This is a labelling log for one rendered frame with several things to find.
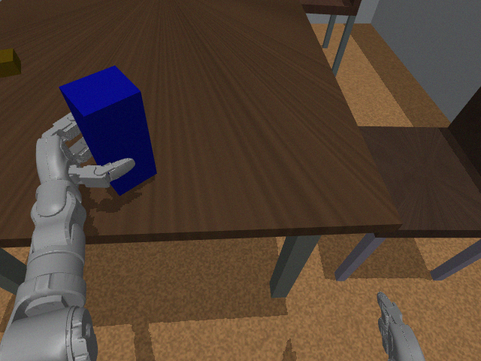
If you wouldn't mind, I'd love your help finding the left robot hand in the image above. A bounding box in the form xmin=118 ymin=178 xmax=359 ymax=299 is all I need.
xmin=36 ymin=113 xmax=135 ymax=188

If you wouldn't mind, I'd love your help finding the left robot arm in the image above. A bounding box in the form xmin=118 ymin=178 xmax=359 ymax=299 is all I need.
xmin=0 ymin=180 xmax=98 ymax=361

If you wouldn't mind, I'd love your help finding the right robot hand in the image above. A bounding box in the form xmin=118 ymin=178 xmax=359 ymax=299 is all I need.
xmin=377 ymin=292 xmax=425 ymax=361

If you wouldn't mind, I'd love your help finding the table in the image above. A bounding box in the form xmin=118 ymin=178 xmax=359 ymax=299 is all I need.
xmin=0 ymin=0 xmax=403 ymax=298

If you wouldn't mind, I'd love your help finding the chair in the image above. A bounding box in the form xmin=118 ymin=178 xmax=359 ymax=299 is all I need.
xmin=300 ymin=0 xmax=362 ymax=77
xmin=334 ymin=87 xmax=481 ymax=281

